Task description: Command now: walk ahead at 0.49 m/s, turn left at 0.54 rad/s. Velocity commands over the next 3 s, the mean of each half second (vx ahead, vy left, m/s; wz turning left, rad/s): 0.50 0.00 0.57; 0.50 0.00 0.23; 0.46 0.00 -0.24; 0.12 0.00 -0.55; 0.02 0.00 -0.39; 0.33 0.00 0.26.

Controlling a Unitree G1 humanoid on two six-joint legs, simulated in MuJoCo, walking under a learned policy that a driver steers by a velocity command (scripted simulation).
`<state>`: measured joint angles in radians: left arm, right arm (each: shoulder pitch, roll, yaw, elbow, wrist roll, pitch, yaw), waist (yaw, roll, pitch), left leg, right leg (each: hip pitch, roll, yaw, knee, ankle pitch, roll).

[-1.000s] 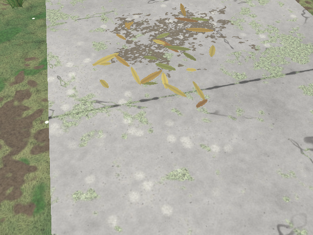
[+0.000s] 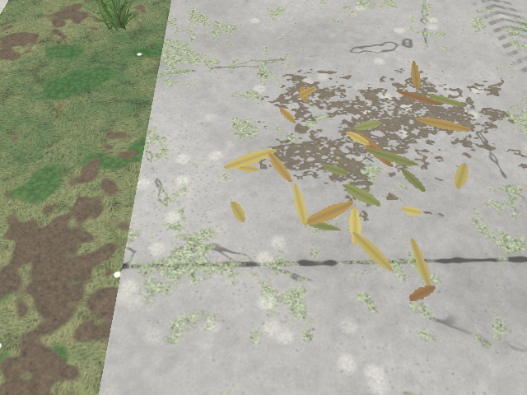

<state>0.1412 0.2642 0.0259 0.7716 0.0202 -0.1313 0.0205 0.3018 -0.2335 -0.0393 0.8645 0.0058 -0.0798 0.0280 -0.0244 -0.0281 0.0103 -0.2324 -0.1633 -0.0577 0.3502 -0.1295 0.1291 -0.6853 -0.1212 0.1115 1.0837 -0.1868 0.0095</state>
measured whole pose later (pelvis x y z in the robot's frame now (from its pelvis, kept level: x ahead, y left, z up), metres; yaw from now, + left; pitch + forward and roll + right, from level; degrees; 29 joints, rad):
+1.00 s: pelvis +0.48 +0.10 +0.01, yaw +24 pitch +2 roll +1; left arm 0.20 0.30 0.05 0.80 -0.01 -0.08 0.00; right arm 0.33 -0.25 -0.06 0.77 0.00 -0.08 0.03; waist -0.02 -0.05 0.00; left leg -0.18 -0.06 0.04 0.32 -0.17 0.08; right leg -0.65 -0.14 0.03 1.07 -0.20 0.01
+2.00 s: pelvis +0.87 +0.20 +0.00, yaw -5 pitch +2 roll +0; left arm 0.21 0.34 0.09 0.65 -0.02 0.06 0.03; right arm 0.11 -0.25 -0.04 0.69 -0.02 -0.01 -0.03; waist 0.00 -0.04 0.04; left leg -0.35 0.00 0.02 0.44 -0.13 0.02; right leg -0.53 0.03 0.07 1.15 -0.45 0.09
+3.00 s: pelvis +0.99 +0.16 +0.00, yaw -4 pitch +2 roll -1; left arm 0.10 0.30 0.07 0.68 -0.01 -0.09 -0.04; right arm 0.42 -0.26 -0.04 0.83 0.01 -0.05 -0.01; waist -0.07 -0.03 0.02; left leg 0.02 -0.03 -0.08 0.25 -0.30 0.05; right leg -0.61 -0.04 0.00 0.68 -0.04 0.03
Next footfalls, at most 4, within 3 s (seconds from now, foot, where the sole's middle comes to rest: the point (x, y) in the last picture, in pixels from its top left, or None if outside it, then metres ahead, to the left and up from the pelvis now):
0.24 right None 0.31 -0.15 -0.78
0.76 left None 0.48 0.20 -0.78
1.32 right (232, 270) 0.86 0.09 -0.78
1.80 left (165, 235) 0.99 0.30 -0.78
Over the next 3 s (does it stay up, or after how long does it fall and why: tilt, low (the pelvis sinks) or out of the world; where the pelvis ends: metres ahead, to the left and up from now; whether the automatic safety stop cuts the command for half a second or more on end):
stays up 0.99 0.16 0.00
